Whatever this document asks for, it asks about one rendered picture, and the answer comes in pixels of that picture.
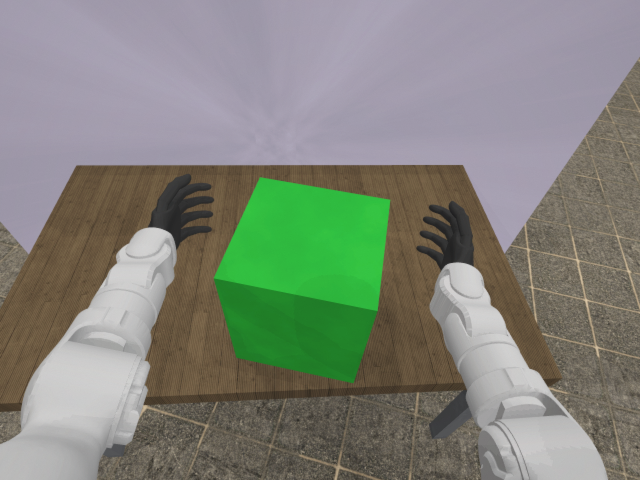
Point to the left robot hand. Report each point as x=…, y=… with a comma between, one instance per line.
x=171, y=204

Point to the left robot upper arm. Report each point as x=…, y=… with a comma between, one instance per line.
x=89, y=399

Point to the right robot hand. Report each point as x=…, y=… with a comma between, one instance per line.
x=458, y=248

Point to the carton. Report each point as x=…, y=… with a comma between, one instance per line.
x=299, y=283

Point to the robot left forearm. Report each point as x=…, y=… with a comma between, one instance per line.
x=126, y=306

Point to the table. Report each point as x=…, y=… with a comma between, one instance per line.
x=191, y=356

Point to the robot right forearm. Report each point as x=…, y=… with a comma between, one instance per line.
x=499, y=383

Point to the right robot upper arm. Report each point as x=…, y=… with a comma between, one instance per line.
x=537, y=448

